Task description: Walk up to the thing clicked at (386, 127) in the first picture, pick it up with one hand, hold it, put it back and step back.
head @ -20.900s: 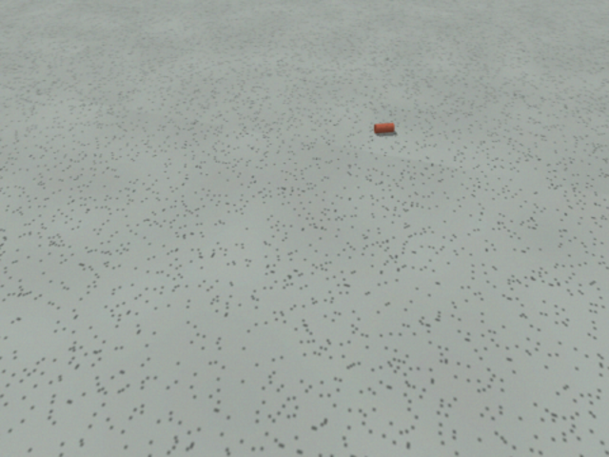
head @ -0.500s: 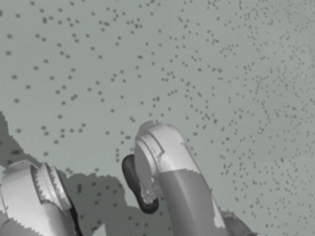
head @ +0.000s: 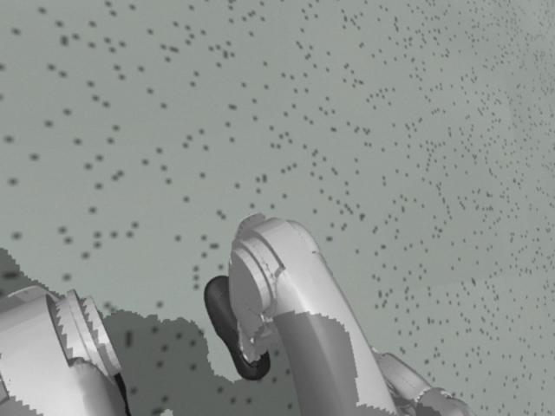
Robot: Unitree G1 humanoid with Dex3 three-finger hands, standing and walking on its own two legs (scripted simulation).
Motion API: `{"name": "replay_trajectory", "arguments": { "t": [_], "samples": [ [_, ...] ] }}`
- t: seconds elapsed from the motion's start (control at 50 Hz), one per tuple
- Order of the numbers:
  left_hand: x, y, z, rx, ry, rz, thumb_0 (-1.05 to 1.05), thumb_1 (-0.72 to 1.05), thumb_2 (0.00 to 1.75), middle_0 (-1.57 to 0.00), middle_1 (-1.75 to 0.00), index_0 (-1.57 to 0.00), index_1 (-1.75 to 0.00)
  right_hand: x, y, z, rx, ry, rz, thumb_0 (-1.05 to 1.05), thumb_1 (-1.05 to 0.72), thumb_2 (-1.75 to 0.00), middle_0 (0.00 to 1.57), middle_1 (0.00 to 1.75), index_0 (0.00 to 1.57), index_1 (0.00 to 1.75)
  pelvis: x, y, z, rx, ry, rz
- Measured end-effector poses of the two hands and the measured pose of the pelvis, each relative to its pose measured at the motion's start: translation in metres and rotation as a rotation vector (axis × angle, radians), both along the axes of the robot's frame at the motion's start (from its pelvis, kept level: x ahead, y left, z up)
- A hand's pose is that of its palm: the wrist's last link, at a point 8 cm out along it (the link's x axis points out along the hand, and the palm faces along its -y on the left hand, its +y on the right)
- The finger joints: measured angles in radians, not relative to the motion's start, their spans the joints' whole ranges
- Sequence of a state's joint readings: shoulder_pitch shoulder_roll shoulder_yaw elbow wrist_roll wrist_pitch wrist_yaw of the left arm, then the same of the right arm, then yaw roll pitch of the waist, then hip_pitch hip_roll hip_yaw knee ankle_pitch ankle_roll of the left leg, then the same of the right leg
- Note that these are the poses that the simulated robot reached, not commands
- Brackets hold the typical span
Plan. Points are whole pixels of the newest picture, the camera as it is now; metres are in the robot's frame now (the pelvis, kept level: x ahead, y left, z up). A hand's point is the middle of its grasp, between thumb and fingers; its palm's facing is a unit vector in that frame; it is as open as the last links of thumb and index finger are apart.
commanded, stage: rest palm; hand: left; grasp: from above
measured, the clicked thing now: out of the picture +0.46 +0.34 -0.28
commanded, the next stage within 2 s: close in 0.16 s
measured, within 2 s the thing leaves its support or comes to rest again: neither
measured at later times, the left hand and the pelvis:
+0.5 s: hand out of the picture +0.44 +0.33 -0.24, palm faces -0.42 -0.14 -0.89, open 13.2 cm; pelvis +0.00 +0.00 +0.00, yaw -1 degrees
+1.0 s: hand out of the picture +0.44 +0.33 -0.25, palm faces -0.44 -0.13 -0.89, open 10.8 cm; pelvis +0.00 +0.00 +0.01, yaw -1 degrees
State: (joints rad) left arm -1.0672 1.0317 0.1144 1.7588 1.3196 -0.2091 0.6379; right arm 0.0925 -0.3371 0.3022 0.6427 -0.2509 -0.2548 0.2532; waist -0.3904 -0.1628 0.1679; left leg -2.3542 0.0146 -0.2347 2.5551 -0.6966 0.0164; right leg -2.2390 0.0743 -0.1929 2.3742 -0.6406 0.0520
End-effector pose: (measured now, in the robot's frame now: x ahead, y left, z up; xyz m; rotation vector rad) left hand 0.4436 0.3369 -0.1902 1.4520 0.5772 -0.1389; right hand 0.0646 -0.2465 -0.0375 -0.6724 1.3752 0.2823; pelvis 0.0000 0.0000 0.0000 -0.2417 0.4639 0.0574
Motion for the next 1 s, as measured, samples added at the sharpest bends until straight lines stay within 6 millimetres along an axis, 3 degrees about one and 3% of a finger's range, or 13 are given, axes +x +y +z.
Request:
{"name": "replay_trajectory", "arguments": {
  "t": [0.26, 0.4, 0.68, 1.0],
  "samples": [
    [0.01, -0.002, -0.007, -0.02, 0.02, 0.006, 0.0, -0.49, 0.98, -0.11, -0.97, -0.1, -0.97, -0.02, 0.001, 0.001, 0.008, 0.09, -0.041, 0.0, -0.91, -0.9, 0.2, 0.3, 0.2, 0.3, 0.005, -0.001, 0.003, -0.006, 0.008, -0.008],
    [0.009, -0.007, -0.001, -0.033, -0.002, -0.023, 0.01, -0.43, 0.95, -0.15, -0.95, -0.14, -0.95, -0.017, 0.001, 0.001, 0.006, 0.07, -0.036, 0.0, -0.9, -0.9, 0.2, 0.3, 0.2, 0.3, 0.004, -0.002, 0.003, -0.009, 0.0, -0.011],
    [0.001, 0.008, 0.002, -0.008, 0.023, 0.014, 0.0, -0.22, 0.78, -0.28, -0.85, -0.29, -0.83, -0.012, -0.006, 0.007, -0.022, 0.035, -0.017, 0.0, -0.9, -0.89, 0.2, 0.29, 0.2, 0.3, -0.001, -0.001, 0.004, -0.006, -0.005, -0.008],
    [0.004, -0.006, -0.004, -0.013, 0.003, -0.05, 0.0, 0.0, 0.64, -0.45, -0.72, -0.46, -0.69, -0.004, 0.001, 0.006, -0.013, 0.028, 0.006, 0.0, -0.89, -0.89, 0.2, 0.29, 0.2, 0.3, 0.001, 0.0, 0.006, -0.016, -0.008, -0.011]
  ]
}}
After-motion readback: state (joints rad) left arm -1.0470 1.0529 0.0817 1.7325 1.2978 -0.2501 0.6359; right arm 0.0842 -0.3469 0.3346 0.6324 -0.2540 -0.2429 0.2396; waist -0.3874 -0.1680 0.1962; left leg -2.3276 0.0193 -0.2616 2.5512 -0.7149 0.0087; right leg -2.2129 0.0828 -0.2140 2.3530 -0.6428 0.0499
